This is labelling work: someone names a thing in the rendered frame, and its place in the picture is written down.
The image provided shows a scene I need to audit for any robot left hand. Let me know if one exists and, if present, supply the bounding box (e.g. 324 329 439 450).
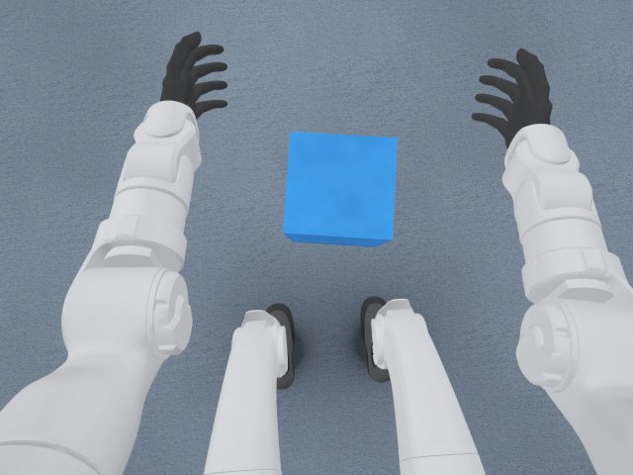
160 32 227 120

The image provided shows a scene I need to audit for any carton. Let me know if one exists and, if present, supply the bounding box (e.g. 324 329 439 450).
283 132 398 247

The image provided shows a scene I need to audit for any robot left foot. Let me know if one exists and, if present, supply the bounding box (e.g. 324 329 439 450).
266 303 295 390

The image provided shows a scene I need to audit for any right robot forearm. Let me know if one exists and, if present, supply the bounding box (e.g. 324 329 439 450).
502 124 633 307

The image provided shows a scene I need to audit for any robot left upper arm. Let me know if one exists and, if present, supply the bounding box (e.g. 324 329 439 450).
0 267 193 475

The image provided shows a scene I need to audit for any left robot forearm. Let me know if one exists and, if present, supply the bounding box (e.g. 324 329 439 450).
61 101 202 351

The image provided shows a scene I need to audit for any robot left thigh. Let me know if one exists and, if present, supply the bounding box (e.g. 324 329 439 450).
204 320 288 475

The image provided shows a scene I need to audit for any robot right upper arm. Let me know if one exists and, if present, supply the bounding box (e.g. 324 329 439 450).
516 298 633 475

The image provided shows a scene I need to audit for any robot right hand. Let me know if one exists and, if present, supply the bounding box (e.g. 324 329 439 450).
472 48 553 149

